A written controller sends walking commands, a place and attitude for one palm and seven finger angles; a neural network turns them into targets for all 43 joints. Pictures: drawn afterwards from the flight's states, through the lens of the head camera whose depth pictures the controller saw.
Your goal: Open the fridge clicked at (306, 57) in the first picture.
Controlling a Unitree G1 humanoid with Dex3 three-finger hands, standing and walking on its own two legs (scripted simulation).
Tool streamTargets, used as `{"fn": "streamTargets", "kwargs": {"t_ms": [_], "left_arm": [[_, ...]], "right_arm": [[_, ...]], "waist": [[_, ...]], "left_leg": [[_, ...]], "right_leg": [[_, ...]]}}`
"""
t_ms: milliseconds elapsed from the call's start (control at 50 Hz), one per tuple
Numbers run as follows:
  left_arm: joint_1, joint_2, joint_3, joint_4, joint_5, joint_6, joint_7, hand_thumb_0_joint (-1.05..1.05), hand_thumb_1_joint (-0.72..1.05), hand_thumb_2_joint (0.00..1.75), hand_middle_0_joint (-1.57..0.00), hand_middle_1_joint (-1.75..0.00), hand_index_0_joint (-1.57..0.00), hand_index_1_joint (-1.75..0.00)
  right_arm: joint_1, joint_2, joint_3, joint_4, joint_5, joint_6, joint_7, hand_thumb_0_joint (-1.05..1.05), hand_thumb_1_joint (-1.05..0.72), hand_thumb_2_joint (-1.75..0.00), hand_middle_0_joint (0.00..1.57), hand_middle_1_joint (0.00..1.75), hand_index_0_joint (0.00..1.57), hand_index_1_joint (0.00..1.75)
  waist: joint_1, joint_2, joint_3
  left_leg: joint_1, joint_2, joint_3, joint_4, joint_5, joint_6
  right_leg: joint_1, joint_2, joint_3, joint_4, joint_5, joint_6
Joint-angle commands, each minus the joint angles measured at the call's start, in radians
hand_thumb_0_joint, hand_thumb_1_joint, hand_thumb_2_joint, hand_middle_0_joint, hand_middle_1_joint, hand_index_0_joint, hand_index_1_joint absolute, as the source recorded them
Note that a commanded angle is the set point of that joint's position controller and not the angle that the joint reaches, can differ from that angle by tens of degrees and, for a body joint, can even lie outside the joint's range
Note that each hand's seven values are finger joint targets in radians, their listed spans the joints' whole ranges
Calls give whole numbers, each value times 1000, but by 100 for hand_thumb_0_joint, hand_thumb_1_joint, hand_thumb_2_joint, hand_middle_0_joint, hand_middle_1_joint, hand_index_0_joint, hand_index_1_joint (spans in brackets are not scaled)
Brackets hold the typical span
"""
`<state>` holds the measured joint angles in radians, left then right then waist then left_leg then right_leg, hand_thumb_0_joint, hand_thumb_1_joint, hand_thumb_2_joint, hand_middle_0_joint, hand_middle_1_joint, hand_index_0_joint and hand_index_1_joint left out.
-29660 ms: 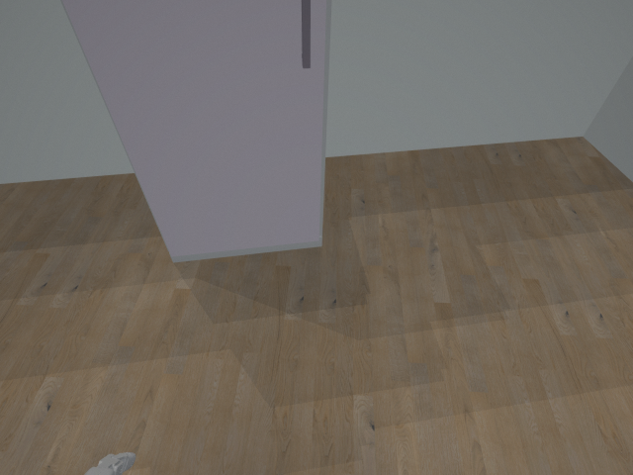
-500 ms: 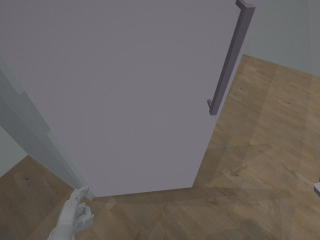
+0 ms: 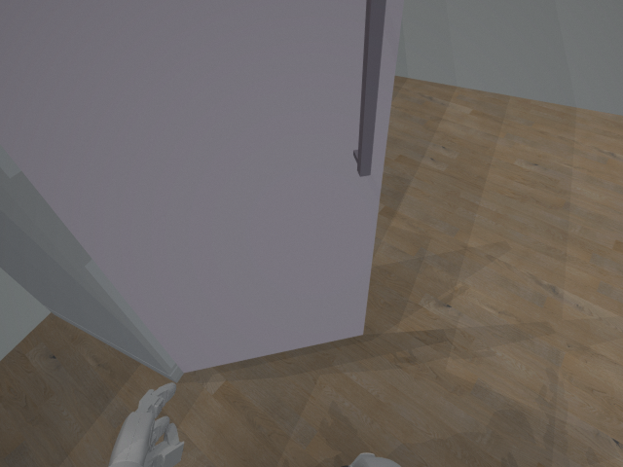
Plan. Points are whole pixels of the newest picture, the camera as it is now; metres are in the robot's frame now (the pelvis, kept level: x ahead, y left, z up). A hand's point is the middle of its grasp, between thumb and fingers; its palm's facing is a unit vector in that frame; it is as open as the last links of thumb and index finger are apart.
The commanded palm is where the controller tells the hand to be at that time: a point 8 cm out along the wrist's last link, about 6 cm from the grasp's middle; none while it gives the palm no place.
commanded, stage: step back with the hand held close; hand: right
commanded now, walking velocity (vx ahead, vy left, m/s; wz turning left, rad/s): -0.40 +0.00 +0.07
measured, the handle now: (365, 82) +0.57 -0.07 +0.21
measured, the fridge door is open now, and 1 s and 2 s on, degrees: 52 52 52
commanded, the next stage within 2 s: stop stepping back and stand still in 0.30 s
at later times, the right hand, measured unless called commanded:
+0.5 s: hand out of the picture +0.15 -0.30 +0.18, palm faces +0.28 +0.90 -0.32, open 7.4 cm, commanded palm +0.09 -0.34 +0.19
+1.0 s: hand out of the picture +0.05 -0.43 +0.18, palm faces +0.40 +0.88 -0.25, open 7.4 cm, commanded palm -0.03 -0.45 +0.19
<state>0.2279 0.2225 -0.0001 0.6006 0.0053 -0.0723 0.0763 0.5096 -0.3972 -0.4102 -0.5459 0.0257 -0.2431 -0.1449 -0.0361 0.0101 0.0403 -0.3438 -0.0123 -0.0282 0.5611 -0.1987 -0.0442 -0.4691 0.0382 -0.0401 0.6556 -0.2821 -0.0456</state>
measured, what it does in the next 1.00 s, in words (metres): walks backwards: left foot, then right foot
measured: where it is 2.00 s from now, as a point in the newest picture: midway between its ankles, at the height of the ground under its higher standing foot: outside the picture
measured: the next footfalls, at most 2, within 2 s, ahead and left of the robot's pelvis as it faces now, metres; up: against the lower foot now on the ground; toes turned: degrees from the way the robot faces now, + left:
left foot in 0.36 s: -0.19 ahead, +0.11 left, +0.00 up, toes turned +10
right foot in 0.46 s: +0.03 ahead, -0.08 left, +0.00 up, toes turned +9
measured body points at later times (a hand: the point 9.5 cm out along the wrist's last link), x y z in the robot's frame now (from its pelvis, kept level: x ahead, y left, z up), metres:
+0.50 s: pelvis -0.10 -0.07 -0.01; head -0.10 -0.13 +0.44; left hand +0.05 +0.18 -0.06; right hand +0.13 -0.35 +0.20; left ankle -0.22 +0.09 -0.70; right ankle -0.01 -0.09 -0.72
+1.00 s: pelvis -0.20 -0.17 -0.01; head -0.22 -0.23 +0.44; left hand -0.08 +0.06 -0.07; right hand +0.03 -0.47 +0.20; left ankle -0.20 -0.04 -0.65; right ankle -0.13 -0.30 -0.72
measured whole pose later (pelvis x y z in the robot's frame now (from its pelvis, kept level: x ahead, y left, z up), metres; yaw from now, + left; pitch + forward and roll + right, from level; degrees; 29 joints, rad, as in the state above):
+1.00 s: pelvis -0.20 -0.17 -0.01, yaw +8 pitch -5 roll +2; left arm 0.23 0.11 0.00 0.66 0.02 -0.13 0.03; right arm 0.31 -0.40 -0.47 -0.46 0.03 -0.15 -0.14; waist 0.02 0.09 0.01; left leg -0.52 -0.03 0.01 1.21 -0.45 0.01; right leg -0.36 -0.05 0.05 0.77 -0.34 0.02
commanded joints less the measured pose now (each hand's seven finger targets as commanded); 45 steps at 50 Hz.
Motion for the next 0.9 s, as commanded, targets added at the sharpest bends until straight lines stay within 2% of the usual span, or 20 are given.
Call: {"fn": "streamTargets", "kwargs": {"t_ms": [0, 80, 240, 280, 320, 380, 400, 440, 500, 560, 620, 660, 680, 700, 740, 760, 820, 840, 860, 880], "left_arm": [[-124, 163, 54, -176, -1, -83, 29, 0, 90, 90, -20, -30, -20, -30], [-112, 141, 81, -137, 10, -98, 0, 0, 90, 90, -20, -30, -20, -30], [-93, 97, 57, -97, 18, -110, -32, 0, 90, 90, -20, -30, -20, -30], [-50, 91, 55, -57, 8, -87, -31, 0, 90, 90, -20, -30, -20, -30], [-109, 63, 51, -48, 8, -81, -15, 0, 90, 90, -20, -30, -20, -30], [-109, 49, 17, -69, -3, -99, -8, 0, 90, 90, -20, -30, -20, -30], [-117, 94, 37, -84, -20, -90, 13, 0, 90, 90, -20, -30, -20, -30], [-132, 142, 45, -128, -18, -97, 17, 0, 90, 90, -20, -30, -20, -30], [-118, 111, 38, -111, -7, -132, -23, 0, 90, 90, -20, -30, -20, -30], [-144, 104, 49, -150, 8, -116, -52, 0, 90, 90, -20, -30, -20, -30], [-119, 94, 68, -171, 25, -103, -56, 0, 90, 90, -20, -30, -20, -30], [-81, 84, 71, -164, 17, -91, -44, 0, 90, 90, -20, -30, -20, -30], [-29, 84, 78, -135, -11, -77, -38, 0, 90, 90, -20, -30, -20, -30], [-59, 97, 95, -125, -36, -58, -28, 0, 90, 90, -20, -30, -20, -30], [-73, 109, 70, -120, 0, -49, -26, 0, 90, 90, -20, -30, -20, -30], [-52, 80, 45, -119, 24, -54, -29, 0, 90, 90, -20, -30, -20, -30], [-99, 133, 92, -84, -12, -61, 10, 0, 90, 90, -20, -30, -20, -30], [-82, 159, 77, -67, -1, -73, 27, 0, 90, 90, -20, -30, -20, -30], [-98, 182, 70, -98, 12, -91, 15, 0, 90, 90, -20, -30, -20, -30], [-95, 143, 57, -89, 20, -114, -1, 0, 90, 90, -20, -30, -20, -30]], "right_arm": [[-160, -196, -141, -198, -1, -68, -26, 0, -90, -90, 20, 30, 20, 30], [-146, -227, -195, -138, 7, -78, -11, 0, -90, -90, 20, 30, 20, 30], [-97, -180, -78, -229, 57, -59, 8, 0, -90, -90, 20, 30, 20, 30], [-128, -222, -96, -213, 43, -70, 6, 0, -90, -90, 20, 30, 20, 30], [-170, -280, -143, -230, 51, -82, -1, 0, -90, -90, 20, 30, 20, 30], [-265, -217, -88, -142, 35, -74, 28, 0, -90, -90, 20, 30, 20, 30], [-234, -222, -113, -81, 37, -28, 32, 0, -90, -90, 20, 30, 20, 30], [-171, -206, -105, -110, 59, 17, 44, 0, -90, -90, 20, 30, 20, 30], [-205, -238, -139, -165, 52, -4, 27, 0, -90, -90, 20, 30, 20, 30], [30, -218, -147, -335, 49, 9, 21, 0, -90, -90, 20, 30, 20, 30], [172, -251, -179, -387, 29, 14, 11, 0, -90, -90, 20, 30, 20, 30], [247, -251, -172, -337, 12, 9, -9, 0, -90, -90, 20, 30, 20, 30], [245, -243, -160, -306, 8, 23, -16, 0, -90, -90, 20, 30, 20, 30], [172, -216, -162, -311, 22, 37, -12, 0, -90, -90, 20, 30, 20, 30], [-118, -336, -253, -399, 34, 28, -16, 0, -90, -90, 20, 30, 20, 30], [-234, -415, -308, -320, 41, 9, -31, 0, -90, -90, 20, 30, 20, 30], [-322, -196, -82, -78, 22, 55, -12, 0, -90, -90, 20, 30, 20, 30], [-325, -187, -63, -68, 9, 55, -8, 0, -90, -90, 20, 30, 20, 30], [-398, -174, -37, -178, 3, 22, -5, 0, -90, -90, 20, 30, 20, 30], [-442, -230, -63, -242, -10, -16, 0, 0, -90, -90, 20, 30, 20, 30]], "waist": [[32, -325, -101], [11, -149, -151], [-3, -290, -295], [11, -43, -293], [7, 167, -178], [40, 278, -149], [66, 267, -88], [50, -333, -150], [41, -179, -122], [-2, -269, -144], [-22, -437, -130], [-40, -192, -169], [-31, 197, -207], [-6, 401, -179], [82, 206, -82], [124, 174, -60], [92, 10, -40], [95, -336, 4], [77, -691, 68], [90, -601, 156]], "left_leg": [[51, -68, 8, 303, -182, 21], [152, -109, -1, 657, -270, 35], [199, -94, 146, -129, -378, 111], [8, 103, -11, -408, -196, 177], [-127, 387, -176, -410, 200, 274], [162, 276, 50, -127, 639, 180], [74, 207, 58, 9, 590, 127], [-92, -58, 91, 490, -188, 21], [-45, -43, -60, 518, -353, 45], [121, -113, 94, 397, -210, 62], [402, -155, 214, 189, -242, 74], [531, -93, 183, -53, -309, 139], [334, 80, 44, -170, -281, 218], [72, 299, -168, -218, -192, 284], [-173, 435, -309, -302, -351, 357], [-259, 432, -292, -295, -455, 240], [-369, 172, 0, -16, -683, 154], [-398, 55, 90, 287, -585, 130], [-493, -64, 155, 612, -536, 71], [-451, -37, -22, 746, -385, 76]], "right_leg": [[-67, -335, 461, -516, -415, -87], [-164, -359, 361, -561, -404, -89], [300, -232, 148, -582, -71, 192], [490, -128, -3, -120, 132, 173], [261, -34, 72, 407, -168, 112], [64, -34, 45, 243, -102, 78], [188, -34, 39, 28, 85, 62], [405, -269, 381, -326, 801, -27], [181, -317, 518, -558, -169, 62], [82, -199, 295, -731, -404, 311], [-110, -95, 73, -722, -327, 273], [-126, -70, 15, -398, -273, 196], [7, 5, -29, 120, -265, 132], [-8, -31, 153, 603, -273, 79], [-94, -116, 232, 835, -178, 47], [6, -199, 210, 642, -166, 48], [351, -90, 15, 62, -177, 20], [358, -123, 134, -167, -333, 3], [265, -360, 623, -457, -497, -38], [72, -437, 799, -585, -615, -72]]}}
